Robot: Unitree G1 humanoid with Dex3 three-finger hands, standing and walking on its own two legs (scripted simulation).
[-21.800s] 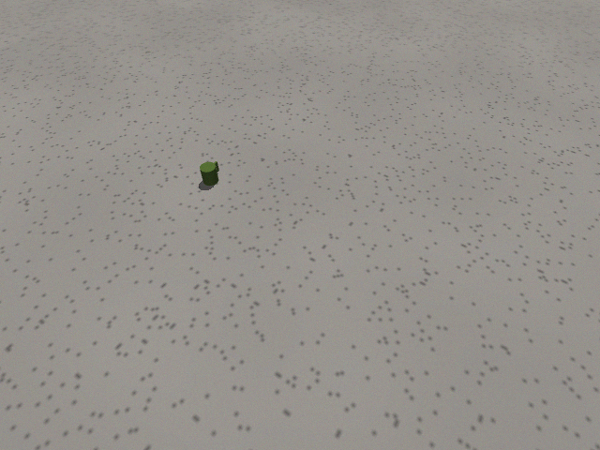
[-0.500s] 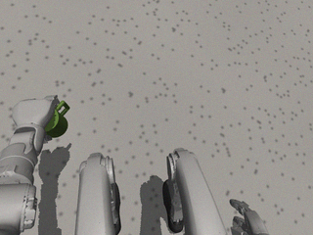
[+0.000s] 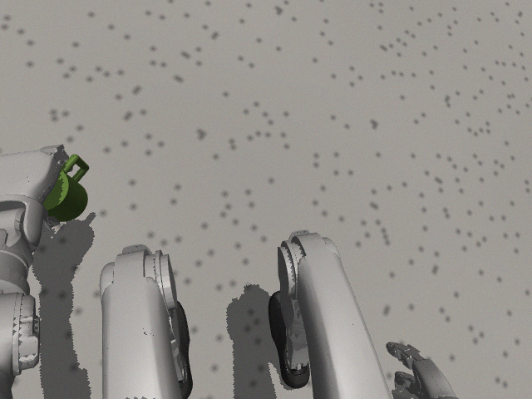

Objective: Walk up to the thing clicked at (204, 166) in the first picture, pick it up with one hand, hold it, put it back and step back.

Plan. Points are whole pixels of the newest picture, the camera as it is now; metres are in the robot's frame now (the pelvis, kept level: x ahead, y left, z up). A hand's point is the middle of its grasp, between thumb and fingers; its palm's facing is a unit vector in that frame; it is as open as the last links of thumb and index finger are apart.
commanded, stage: crouch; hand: left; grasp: from above
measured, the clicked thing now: (60, 186) +0.43 +0.30 -0.20
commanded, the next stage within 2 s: lower in 0.20 s
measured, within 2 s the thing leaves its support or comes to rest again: rests again in 1.32 s
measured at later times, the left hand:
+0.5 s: hand (51, 202) +0.41 +0.32 -0.21, palm faces -0.47 -0.08 -0.88, open 10.4 cm
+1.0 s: hand (70, 204) +0.42 +0.31 -0.27, palm faces -0.46 -0.11 -0.88, open 10.4 cm
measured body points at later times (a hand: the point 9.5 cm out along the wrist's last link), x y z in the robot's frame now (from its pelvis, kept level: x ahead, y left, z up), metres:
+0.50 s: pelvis +0.00 +0.00 -0.04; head +0.23 +0.06 +0.34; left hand +0.43 +0.32 -0.16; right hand +0.07 -0.28 -0.16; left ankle +0.09 +0.13 -0.35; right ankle +0.09 -0.12 -0.35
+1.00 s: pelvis +0.00 +0.00 -0.08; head +0.24 +0.06 +0.29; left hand +0.44 +0.31 -0.22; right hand +0.07 -0.28 -0.19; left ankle +0.09 +0.13 -0.35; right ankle +0.09 -0.12 -0.35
